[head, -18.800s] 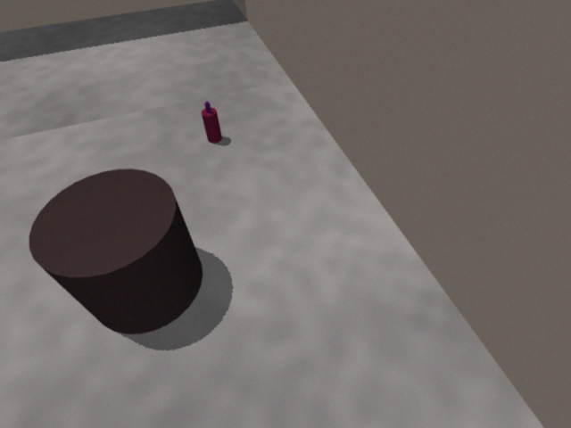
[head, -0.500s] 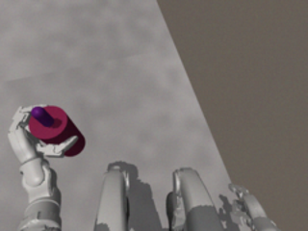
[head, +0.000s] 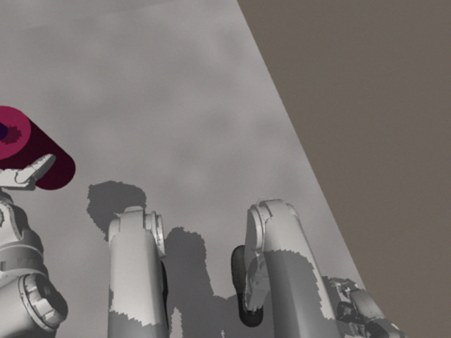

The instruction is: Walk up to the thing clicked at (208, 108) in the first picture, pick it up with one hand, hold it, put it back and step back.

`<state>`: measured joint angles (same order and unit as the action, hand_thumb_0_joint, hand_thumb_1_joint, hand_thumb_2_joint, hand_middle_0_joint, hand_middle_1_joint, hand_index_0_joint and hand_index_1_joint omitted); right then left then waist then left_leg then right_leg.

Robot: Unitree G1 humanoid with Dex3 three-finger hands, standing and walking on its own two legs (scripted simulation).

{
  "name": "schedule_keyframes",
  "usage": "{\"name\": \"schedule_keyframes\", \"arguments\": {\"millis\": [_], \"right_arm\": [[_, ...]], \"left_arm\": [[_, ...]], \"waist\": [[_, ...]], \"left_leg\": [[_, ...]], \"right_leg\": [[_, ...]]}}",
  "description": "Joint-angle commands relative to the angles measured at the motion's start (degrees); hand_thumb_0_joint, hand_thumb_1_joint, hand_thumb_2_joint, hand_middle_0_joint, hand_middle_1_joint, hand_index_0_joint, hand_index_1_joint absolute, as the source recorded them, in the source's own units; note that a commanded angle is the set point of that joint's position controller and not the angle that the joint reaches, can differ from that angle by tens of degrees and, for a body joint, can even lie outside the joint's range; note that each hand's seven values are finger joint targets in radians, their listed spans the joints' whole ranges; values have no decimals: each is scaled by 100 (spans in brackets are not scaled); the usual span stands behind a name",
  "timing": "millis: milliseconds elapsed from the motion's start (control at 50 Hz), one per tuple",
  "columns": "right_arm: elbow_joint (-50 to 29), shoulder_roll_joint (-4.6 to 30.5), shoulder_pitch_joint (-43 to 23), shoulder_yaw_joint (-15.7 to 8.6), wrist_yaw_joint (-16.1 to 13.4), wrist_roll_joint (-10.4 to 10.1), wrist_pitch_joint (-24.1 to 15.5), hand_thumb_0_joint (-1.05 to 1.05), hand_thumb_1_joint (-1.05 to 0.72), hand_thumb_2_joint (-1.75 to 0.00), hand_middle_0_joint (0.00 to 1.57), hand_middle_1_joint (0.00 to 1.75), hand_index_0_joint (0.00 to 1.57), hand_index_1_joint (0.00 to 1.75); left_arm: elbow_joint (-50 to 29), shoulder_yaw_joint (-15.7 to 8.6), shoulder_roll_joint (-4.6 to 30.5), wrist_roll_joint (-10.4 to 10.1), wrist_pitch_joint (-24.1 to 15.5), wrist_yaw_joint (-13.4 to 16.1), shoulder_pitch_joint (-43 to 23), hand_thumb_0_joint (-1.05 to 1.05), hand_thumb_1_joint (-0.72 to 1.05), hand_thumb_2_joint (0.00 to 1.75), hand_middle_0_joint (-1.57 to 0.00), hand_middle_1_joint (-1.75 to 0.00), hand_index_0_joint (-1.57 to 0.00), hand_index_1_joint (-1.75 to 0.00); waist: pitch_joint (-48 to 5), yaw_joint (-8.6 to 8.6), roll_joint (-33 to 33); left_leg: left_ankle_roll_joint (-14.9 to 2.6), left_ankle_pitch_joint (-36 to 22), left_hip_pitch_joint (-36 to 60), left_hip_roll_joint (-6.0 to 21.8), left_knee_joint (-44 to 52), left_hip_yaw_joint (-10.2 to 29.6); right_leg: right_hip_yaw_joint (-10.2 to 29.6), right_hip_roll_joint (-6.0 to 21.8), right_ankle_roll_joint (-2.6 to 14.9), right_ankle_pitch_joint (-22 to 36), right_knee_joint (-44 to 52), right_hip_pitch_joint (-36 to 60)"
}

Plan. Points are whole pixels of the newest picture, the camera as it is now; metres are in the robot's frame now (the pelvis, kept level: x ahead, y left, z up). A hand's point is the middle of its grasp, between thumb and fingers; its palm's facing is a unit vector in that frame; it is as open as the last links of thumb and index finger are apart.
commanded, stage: crouch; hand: left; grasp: from the side
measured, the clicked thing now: (20, 148) +0.42 +0.32 -0.09
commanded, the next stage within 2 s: lower in 0.70 s
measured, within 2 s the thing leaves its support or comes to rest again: neither
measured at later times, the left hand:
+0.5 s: hand (22, 155) +0.43 +0.35 -0.16, palm faces +0.50 -0.87 -0.04, open 11.4 cm
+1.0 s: hand (34, 158) +0.44 +0.35 -0.21, palm faces +0.50 -0.86 -0.04, open 11.4 cm
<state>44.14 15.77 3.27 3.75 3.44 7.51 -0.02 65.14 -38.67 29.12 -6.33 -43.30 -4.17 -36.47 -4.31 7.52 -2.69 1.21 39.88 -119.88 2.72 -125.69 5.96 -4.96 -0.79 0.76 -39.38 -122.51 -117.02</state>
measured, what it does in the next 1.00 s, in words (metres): lowers itself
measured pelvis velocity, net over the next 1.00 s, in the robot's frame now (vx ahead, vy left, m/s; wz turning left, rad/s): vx -0.01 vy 0.01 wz -0.10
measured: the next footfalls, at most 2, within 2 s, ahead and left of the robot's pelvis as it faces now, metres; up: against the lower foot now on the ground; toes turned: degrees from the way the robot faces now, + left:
none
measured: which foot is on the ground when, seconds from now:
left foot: down 0.00-1.00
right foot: down 0.00-1.00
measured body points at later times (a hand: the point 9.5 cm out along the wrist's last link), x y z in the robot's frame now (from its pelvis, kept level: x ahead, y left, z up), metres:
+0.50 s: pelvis -0.01 +0.01 -0.07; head +0.22 +0.09 +0.30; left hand +0.40 +0.39 -0.15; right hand +0.08 -0.27 -0.17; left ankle +0.08 +0.13 -0.37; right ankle +0.09 -0.11 -0.37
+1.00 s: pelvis -0.01 +0.01 -0.09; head +0.24 +0.11 +0.27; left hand +0.40 +0.39 -0.20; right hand +0.09 -0.27 -0.17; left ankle +0.08 +0.13 -0.37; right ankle +0.09 -0.11 -0.37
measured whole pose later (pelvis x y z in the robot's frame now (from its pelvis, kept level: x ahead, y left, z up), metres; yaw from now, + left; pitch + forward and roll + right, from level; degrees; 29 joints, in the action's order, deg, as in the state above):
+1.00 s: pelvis -0.01 +0.01 -0.09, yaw -5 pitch +24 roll -11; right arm 39.2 20.0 -0.6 15.4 4.5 12.4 2.5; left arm 74.5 -43.8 43.3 -5.3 -44.5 -6.3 -40.1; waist 7.6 10.8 -7.1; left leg 0.7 39.9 -129.7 1.7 -144.0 12.9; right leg -10.2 -1.6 -0.9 -37.9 -135.8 -123.5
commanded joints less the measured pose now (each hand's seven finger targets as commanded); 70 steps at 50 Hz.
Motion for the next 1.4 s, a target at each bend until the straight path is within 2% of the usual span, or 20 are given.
{"name": "schedule_keyframes", "arguments": {"millis": [0,20,80,160,300,360,400,560,660,700,780,860,920,980,1000,1040,1160,1260,1300,1380], "right_arm": [[-246,1323,866,-332,-134,12,-46,0,-92,-92,20,30,20,30],[-201,1329,896,-317,-141,7,-51,0,-92,-91,20,30,20,30],[-216,1393,867,-211,-154,38,-29,0,-91,-91,20,30,20,30],[-289,1490,809,-103,-144,87,27,0,-90,-91,20,30,20,30],[-326,1648,840,41,-91,216,104,0,-89,-91,20,30,20,30],[-315,1684,840,107,-90,255,139,0,-89,-91,20,30,20,30],[-304,1707,864,150,-93,287,161,0,-89,-91,20,30,20,30],[-312,1812,785,262,-82,369,190,0,-90,-91,20,30,20,30],[-386,1882,752,353,-69,387,225,0,-90,-90,20,30,20,30],[-395,1930,722,380,-54,401,237,0,-89,-90,20,30,20,30],[-446,1947,623,424,-40,422,263,0,-90,-90,20,30,20,30],[-501,1977,587,548,-5,449,272,0,-90,-91,20,30,20,30],[-560,2031,422,663,-8,494,264,0,-90,-90,20,30,20,30],[-579,2101,292,749,-13,577,276,0,-89,-90,20,30,20,30],[-601,2117,254,785,0,604,275,0,-89,-90,20,30,20,30],[-620,2192,267,847,11,655,283,0,-89,-90,20,30,20,30],[-616,2319,105,960,-14,744,275,0,-91,-91,20,30,20,30],[-642,2376,12,1021,-10,789,289,0,-91,-91,20,30,20,30],[-683,2376,-11,1069,15,803,296,0,-91,-91,20,30,20,30],[-720,2402,-77,1183,36,825,328,0,-90,-90,20,30,20,30]], "left_arm": [[-1727,-236,2281,-233,-778,-225,-2323,0,-9,129,-115,-135,-115,-137],[-1801,-337,2474,-257,-776,-252,-2422,0,-8,127,-114,-133,-114,-136],[-1512,-456,2660,-267,-707,-318,-2480,0,-6,129,-115,-135,-116,-137],[-1175,-535,2770,-160,-630,-332,-2316,0,-2,130,-116,-136,-117,-138],[-1408,-800,3166,-73,-634,-295,-2336,0,0,129,-115,-136,-116,-137],[-1478,-673,3140,-57,-623,-290,-2535,0,2,130,-114,-136,-116,-137],[-1631,-751,3396,-16,-629,-262,-2551,0,2,127,-112,-133,-114,-134],[-1594,-473,3220,-19,-589,-307,-2553,0,5,126,-113,-133,-115,-133],[-1439,-668,3433,-81,-616,-282,-2298,0,4,126,-116,-136,-118,-136],[-1391,-569,3341,-64,-628,-298,-2278,0,5,127,-115,-136,-118,-136],[-1353,-705,3541,-53,-648,-264,-2170,0,4,128,-117,-137,-119,-137],[-766,-721,3330,-135,-695,-219,-1921,0,-5,125,-117,-138,-119,-138],[-515,-667,3434,-137,-850,-246,-2059,0,-2,125,-116,-139,-119,-138],[-614,-720,3967,52,-988,-216,-2156,0,0,125,-117,-139,-120,-139],[-533,-701,3951,72,-1014,-202,-2099,0,1,126,-116,-140,-120,-139],[-768,-886,4168,9,-1113,-177,-2115,0,0,125,-116,-139,-119,-138],[-1029,-896,4371,-71,-1216,-181,-2060,0,-7,121,-112,-135,-115,-135],[-949,-840,4314,-59,-1214,-157,-1982,0,-9,122,-113,-137,-116,-136],[-693,-677,3955,-119,-1205,-155,-1896,0,-8,124,-114,-138,-117,-138],[-333,-650,4111,-52,-1228,-99,-1891,0,-4,124,-115,-139,-118,-138]], "waist": [[-4426,-120,1922],[-4402,-187,1830],[-4201,-144,1766],[-3839,-135,1845],[-3827,-157,2207],[-3800,15,2210],[-3889,-50,2398],[-3560,163,2525],[-3554,96,2394],[-3494,153,2487],[-3364,103,2473],[-3153,232,2204],[-2940,393,1973],[-2839,368,2131],[-2815,369,2178],[-3039,383,2380],[-3130,380,2983],[-2818,473,3080],[-2658,600,2901],[-2432,661,2637]], "left_leg": [[-104,-1244,3030,-75,1254,-146],[-128,-1168,2806,-84,1135,-201],[-142,-1015,2510,-83,939,-195],[-104,-977,2285,-80,817,-112],[-46,-1011,2346,-43,619,24],[-50,-1092,2292,-23,445,64],[-29,-1203,2380,-22,412,85],[-19,-1124,2352,-6,230,178],[-18,-1227,2308,-21,104,211],[7,-1397,2442,-6,118,278],[3,-1358,2242,-1,51,258],[-8,-1348,2031,-3,-82,305],[-72,-1208,1784,15,-255,315],[-67,-1086,1715,47,-292,307],[-53,-1102,1776,61,-277,320],[-19,-1246,2082,81,-288,382],[59,-1516,2601,137,-284,486],[98,-1604,2644,168,-283,586],[88,-1613,2563,168,-342,625],[53,-1553,2267,169,-446,676]], "right_leg": [[49,-149,136,1033,982,1830],[89,-159,121,1008,981,1950],[28,-166,107,927,827,1816],[-133,-170,125,901,536,1481],[-295,-183,128,979,182,1303],[-326,-191,119,1057,87,1228],[-329,-198,137,1131,24,1226],[-417,-188,137,1104,-86,939],[-487,-209,119,1190,-127,1054],[-539,-198,132,1289,-234,974],[-535,-218,127,1287,-264,1055],[-612,-251,92,1329,-278,1189],[-627,-277,44,1294,-238,1268],[-618,-292,46,1203,-275,1296],[-636,-296,51,1201,-306,1278],[-693,-305,47,1299,-353,1358],[-754,-311,86,1429,-509,1160],[-850,-309,91,1481,-582,991],[-900,-307,66,1535,-572,1034],[-957,-334,43,1534,-572,1122]]}}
